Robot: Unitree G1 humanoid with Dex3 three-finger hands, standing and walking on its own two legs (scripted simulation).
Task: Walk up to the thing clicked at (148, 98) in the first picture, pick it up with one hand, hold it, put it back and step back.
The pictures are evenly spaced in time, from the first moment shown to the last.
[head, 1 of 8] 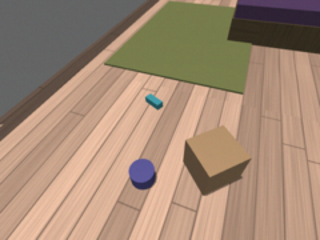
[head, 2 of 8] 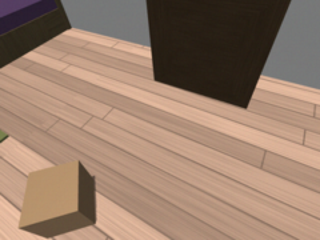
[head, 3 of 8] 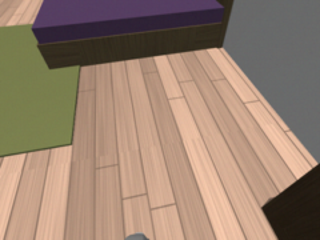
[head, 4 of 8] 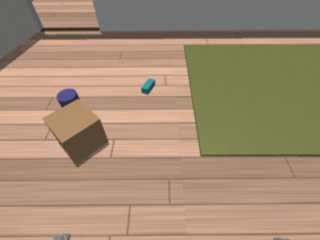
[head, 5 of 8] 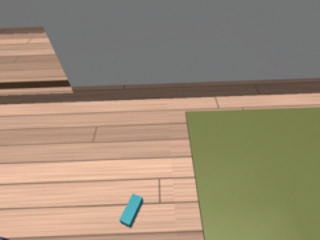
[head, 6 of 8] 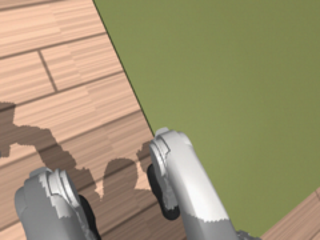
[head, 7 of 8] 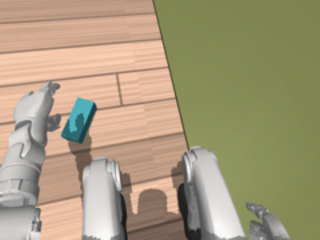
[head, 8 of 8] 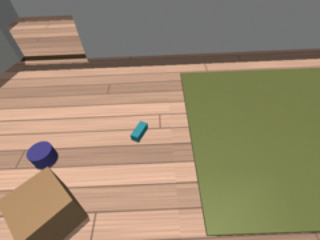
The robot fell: no
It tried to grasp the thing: yes
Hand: left
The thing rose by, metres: 0.67
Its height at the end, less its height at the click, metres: +0.00
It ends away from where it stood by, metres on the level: 0.00
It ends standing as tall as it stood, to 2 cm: yes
